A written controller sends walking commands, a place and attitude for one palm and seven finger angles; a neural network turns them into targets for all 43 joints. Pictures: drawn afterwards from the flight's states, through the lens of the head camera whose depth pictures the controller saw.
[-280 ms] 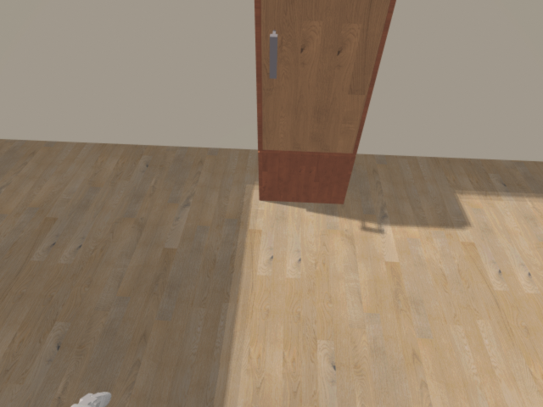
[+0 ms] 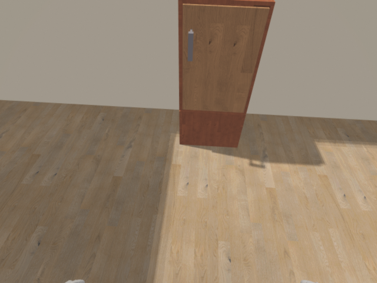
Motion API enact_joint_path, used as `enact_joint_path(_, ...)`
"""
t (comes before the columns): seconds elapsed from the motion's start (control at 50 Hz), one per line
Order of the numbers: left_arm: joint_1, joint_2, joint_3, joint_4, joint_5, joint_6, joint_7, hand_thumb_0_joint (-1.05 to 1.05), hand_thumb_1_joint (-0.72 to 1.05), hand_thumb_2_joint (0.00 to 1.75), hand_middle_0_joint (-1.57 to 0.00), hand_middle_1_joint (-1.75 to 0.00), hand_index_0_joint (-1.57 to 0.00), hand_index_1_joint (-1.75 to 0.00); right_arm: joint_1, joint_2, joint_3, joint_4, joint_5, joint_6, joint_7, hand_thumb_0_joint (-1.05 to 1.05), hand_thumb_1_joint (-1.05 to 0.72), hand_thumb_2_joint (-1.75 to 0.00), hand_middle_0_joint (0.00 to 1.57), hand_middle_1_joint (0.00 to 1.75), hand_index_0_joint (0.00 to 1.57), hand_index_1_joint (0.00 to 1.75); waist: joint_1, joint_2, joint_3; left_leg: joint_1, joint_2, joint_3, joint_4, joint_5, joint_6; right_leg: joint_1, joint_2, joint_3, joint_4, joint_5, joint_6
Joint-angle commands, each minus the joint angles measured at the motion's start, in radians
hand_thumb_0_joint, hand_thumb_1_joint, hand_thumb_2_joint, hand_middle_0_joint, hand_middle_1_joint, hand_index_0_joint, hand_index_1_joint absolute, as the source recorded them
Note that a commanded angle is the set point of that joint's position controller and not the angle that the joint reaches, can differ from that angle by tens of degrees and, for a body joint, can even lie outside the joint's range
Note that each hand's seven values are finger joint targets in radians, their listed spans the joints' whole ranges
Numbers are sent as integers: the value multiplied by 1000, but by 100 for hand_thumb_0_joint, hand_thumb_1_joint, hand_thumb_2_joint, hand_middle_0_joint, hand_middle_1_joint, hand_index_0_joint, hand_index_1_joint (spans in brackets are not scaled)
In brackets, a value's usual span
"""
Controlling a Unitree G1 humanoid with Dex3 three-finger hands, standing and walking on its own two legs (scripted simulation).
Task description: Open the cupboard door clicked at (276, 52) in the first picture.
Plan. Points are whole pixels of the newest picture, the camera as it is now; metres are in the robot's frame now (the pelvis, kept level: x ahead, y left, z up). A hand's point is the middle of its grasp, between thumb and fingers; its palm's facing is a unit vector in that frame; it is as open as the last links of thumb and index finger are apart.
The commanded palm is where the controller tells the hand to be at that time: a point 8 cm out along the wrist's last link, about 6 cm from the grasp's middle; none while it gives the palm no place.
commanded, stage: stand and wait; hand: left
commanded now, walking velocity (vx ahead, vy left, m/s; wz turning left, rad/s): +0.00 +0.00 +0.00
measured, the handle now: (190, 45) +1.16 +0.07 +0.00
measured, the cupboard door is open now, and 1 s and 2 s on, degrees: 0 0 0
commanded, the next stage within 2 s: look at it before walking up in 0.54 s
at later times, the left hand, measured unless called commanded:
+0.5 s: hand out of the picture +0.05 +0.24 -0.15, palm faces -0.03 -0.94 -0.33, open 7.4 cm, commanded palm none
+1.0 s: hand out of the picture +0.06 +0.24 -0.15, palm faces -0.03 -0.95 -0.32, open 7.4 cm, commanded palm none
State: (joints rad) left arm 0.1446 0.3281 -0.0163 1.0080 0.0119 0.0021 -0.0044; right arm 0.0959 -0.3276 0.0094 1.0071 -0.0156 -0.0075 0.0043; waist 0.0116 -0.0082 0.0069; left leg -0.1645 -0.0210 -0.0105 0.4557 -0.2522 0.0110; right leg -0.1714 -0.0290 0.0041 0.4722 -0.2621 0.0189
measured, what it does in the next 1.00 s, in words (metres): stands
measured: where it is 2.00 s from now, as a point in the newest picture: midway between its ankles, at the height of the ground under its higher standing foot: outside the picture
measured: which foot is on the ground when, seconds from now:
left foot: down 0.00-1.00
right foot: down 0.00-1.00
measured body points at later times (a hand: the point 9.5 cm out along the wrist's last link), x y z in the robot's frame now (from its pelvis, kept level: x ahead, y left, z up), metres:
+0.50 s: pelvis -0.02 -0.01 +0.00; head -0.02 -0.01 +0.45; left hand +0.05 +0.29 -0.13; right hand +0.05 -0.30 -0.13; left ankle +0.00 +0.11 -0.74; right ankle +0.00 -0.13 -0.74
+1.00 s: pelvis -0.01 +0.00 +0.01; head -0.01 +0.00 +0.46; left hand +0.06 +0.29 -0.13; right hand +0.07 -0.30 -0.13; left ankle +0.00 +0.11 -0.74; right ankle +0.00 -0.13 -0.74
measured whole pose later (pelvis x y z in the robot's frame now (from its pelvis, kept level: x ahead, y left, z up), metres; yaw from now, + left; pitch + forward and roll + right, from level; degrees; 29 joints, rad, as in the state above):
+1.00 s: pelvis -0.01 +0.00 +0.01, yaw +0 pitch -2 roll +0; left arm 0.14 0.34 -0.01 1.08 0.01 -0.01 -0.01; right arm 0.12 -0.34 0.01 1.11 -0.01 -0.01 0.01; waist 0.01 -0.01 0.03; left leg -0.15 -0.01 -0.01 0.38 -0.19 0.00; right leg -0.16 -0.02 0.00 0.39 -0.20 0.01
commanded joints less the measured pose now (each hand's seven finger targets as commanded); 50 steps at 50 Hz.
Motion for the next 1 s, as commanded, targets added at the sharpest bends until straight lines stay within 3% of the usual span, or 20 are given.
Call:
enact_joint_path(0.0,-52,211,53,-62,1,-22,18,0,90,90,-20,-30,-20,-30,-46,-209,-54,-55,2,-27,-16,0,-90,-90,20,30,20,30,-11,8,-42,-6,120,-94,-86,188,30,8,-84,78,-87,159,-47)
enact_joint_path(0.34,-35,215,50,0,-1,-26,15,0,90,90,-20,-30,-20,-30,-15,-209,-48,21,6,-23,-12,0,-90,-90,20,30,20,30,-9,-10,-15,-24,122,-103,-128,80,20,-1,-92,108,-155,35,-50)
enact_joint_path(0.76,-36,211,48,12,1,-27,16,0,90,90,-20,-30,-20,-30,-12,-211,-47,41,7,-26,-12,0,-90,-90,20,30,20,30,-9,1,-6,-16,130,-106,-146,105,18,2,-90,104,-160,75,-45)
enact_joint_path(0.98,-36,211,47,15,1,-28,15,0,90,90,-20,-30,-20,-30,-25,-214,-47,38,9,-29,-13,0,-90,-90,20,30,20,30,-7,18,-38,18,135,-106,-143,175,20,28,-91,91,-149,152,-43)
